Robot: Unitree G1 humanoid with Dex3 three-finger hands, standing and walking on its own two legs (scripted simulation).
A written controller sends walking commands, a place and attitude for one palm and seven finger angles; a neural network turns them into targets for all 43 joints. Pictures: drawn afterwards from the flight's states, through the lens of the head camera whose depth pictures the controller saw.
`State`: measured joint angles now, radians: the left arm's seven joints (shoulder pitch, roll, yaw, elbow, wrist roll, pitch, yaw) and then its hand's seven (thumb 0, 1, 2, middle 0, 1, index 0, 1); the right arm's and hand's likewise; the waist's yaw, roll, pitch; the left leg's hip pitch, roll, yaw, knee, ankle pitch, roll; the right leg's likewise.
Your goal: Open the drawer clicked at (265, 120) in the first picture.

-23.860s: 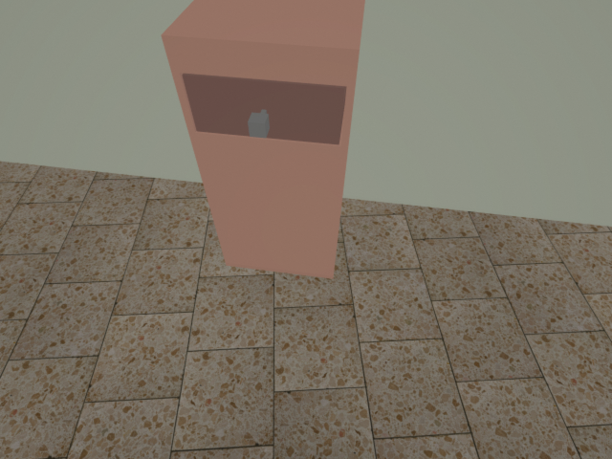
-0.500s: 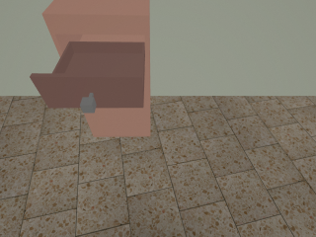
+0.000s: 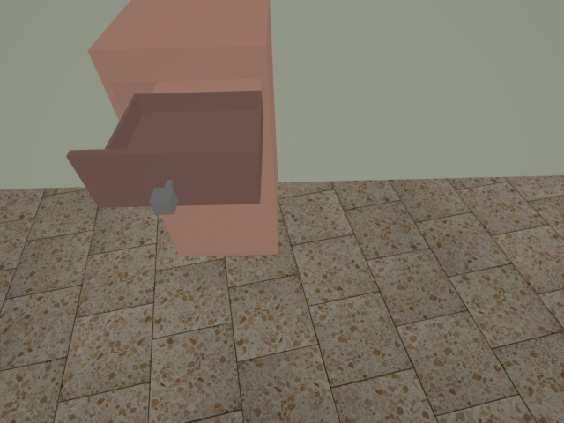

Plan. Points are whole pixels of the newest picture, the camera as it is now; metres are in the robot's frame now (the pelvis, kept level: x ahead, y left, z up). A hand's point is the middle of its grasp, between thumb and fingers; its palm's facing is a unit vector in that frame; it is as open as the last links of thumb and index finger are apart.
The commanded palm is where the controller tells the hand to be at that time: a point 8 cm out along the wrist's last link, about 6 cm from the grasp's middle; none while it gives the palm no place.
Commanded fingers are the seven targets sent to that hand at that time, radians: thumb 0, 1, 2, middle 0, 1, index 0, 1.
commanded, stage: let the arm hang, fingers relaxed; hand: left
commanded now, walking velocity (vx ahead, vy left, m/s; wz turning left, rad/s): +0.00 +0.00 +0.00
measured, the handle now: (166, 194) +0.56 +0.29 -0.05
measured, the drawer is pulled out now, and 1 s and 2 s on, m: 0.30 0.30 0.30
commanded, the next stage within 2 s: look to check the result in 0.28 s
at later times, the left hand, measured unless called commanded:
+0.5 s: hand out of the picture +0.09 +0.22 -0.16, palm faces -0.02 -0.95 -0.31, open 7.4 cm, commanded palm none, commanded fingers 0.00 0.90 0.90 -0.20 -0.30 -0.20 -0.30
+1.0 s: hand out of the picture +0.13 +0.23 -0.15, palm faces -0.03 -0.93 -0.36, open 7.4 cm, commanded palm none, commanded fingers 0.00 0.90 0.90 -0.20 -0.30 -0.20 -0.30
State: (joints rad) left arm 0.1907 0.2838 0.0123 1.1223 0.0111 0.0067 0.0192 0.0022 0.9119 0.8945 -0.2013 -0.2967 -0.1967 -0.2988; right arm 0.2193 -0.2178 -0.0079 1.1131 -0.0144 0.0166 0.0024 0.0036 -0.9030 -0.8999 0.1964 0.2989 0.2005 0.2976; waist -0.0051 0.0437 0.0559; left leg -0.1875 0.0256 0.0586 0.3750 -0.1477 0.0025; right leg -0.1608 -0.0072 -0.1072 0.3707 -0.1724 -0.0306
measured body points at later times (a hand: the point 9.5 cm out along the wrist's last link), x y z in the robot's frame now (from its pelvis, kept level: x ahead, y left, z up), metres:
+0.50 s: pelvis +0.02 -0.01 +0.00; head +0.05 -0.01 +0.45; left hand +0.10 +0.27 -0.13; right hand +0.08 -0.29 -0.14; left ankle +0.04 +0.12 -0.75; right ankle +0.02 -0.10 -0.75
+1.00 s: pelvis +0.05 -0.02 +0.00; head +0.07 -0.03 +0.45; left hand +0.14 +0.28 -0.12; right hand +0.13 -0.31 -0.14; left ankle +0.04 +0.12 -0.75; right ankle +0.02 -0.10 -0.75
